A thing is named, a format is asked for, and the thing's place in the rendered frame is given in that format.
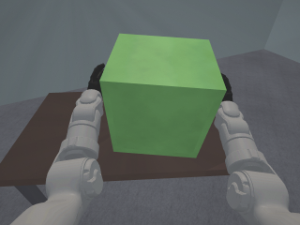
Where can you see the carton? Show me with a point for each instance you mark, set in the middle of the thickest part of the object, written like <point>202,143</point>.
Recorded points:
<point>161,94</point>

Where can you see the table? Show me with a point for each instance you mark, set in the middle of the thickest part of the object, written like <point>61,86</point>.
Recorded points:
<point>29,159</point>

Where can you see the right robot hand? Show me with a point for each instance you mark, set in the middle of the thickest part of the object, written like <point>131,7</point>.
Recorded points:
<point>229,94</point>

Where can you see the left robot hand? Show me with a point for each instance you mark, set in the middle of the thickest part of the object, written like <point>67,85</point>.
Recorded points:
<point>95,77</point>

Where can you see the robot right forearm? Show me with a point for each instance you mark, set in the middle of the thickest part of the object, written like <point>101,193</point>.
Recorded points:
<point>238,144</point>

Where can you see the right robot upper arm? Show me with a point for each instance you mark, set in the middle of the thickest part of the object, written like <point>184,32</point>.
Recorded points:
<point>261,198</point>

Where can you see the left robot upper arm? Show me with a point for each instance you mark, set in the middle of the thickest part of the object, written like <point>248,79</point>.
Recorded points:
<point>71,186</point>

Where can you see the robot left forearm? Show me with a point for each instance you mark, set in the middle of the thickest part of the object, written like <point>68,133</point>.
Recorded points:
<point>83,129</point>

